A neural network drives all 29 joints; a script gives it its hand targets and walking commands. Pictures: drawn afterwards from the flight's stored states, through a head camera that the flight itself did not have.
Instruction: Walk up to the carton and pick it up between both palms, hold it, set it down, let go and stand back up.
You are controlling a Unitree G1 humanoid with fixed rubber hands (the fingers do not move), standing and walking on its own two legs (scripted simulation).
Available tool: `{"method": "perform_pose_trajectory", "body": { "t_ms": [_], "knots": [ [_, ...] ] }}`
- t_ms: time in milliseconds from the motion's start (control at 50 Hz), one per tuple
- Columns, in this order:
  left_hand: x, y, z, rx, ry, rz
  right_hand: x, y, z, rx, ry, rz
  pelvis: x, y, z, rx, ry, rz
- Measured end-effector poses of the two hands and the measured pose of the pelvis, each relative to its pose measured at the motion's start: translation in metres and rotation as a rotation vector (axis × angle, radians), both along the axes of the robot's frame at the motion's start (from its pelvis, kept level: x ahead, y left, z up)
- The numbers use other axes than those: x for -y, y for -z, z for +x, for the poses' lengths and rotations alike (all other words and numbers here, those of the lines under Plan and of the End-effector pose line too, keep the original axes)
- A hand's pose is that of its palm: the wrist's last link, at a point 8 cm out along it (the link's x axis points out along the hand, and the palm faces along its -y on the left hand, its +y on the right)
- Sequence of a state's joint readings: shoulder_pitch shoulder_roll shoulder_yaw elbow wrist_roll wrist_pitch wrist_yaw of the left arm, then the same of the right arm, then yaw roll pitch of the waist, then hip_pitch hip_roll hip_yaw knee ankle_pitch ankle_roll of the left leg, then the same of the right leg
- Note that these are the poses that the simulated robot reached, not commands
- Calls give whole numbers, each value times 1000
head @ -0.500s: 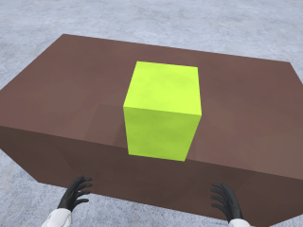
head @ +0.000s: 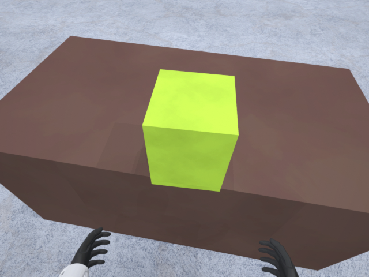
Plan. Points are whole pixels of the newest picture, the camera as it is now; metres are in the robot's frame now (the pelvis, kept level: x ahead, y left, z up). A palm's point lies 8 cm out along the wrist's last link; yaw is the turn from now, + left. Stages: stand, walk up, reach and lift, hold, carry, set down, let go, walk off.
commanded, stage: set down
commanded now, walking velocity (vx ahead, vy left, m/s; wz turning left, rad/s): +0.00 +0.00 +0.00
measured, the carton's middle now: (190, 132) +0.47 +0.00 +0.01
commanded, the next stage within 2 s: let go in 0.02 s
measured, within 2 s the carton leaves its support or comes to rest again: neither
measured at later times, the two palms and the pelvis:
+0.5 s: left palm (82, 264) +0.15 +0.23 -0.08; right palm out of the picture +0.14 -0.23 -0.08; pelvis -0.01 +0.00 +0.00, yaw +0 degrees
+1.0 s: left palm out of the picture -0.01 +0.26 -0.13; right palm out of the picture +0.06 -0.22 -0.14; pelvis -0.01 +0.01 -0.01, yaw +6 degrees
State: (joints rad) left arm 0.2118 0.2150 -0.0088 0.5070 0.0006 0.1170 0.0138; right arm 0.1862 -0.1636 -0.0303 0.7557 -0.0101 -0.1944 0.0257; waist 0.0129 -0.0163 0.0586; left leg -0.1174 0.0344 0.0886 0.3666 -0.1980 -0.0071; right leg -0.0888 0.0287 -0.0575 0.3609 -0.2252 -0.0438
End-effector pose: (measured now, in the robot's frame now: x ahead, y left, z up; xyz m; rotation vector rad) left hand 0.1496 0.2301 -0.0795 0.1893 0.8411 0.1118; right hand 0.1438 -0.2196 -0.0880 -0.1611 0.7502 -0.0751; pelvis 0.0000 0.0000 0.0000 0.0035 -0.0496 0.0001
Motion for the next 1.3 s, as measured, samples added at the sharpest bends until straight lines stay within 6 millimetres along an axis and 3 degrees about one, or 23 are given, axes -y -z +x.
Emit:
{"method": "perform_pose_trajectory", "body": {
  "t_ms": [520, 600, 700, 880, 1100, 1300],
  "knots": [
    [1, 1, 1, 8, 13, -7, 8, -5, -5, 11, 11, -23, -4, 2, -5, 11, 5, 0],
    [-6, 2, -4, 25, 29, 21, 8, 6, -13, -80, 8, -36, -6, 3, -5, -14, -21, -8],
    [-23, 12, -33, -7, -39, 34, 6, 29, -40, -254, -11, -40, -7, 6, -5, -36, -55, -13],
    [-33, 37, -112, -197, -170, 25, 2, 45, -76, -387, -24, -38, -9, 7, -7, -42, -91, -17],
    [-21, 55, -185, -375, -265, -18, 0, 49, -98, -449, -10, -52, -10, 5, -13, -31, -113, -16],
    [2, 64, -232, -509, -296, -65, -4, 55, -130, -541, 6, -43, -8, 3, -20, -24, -121, -14]
  ]
}}
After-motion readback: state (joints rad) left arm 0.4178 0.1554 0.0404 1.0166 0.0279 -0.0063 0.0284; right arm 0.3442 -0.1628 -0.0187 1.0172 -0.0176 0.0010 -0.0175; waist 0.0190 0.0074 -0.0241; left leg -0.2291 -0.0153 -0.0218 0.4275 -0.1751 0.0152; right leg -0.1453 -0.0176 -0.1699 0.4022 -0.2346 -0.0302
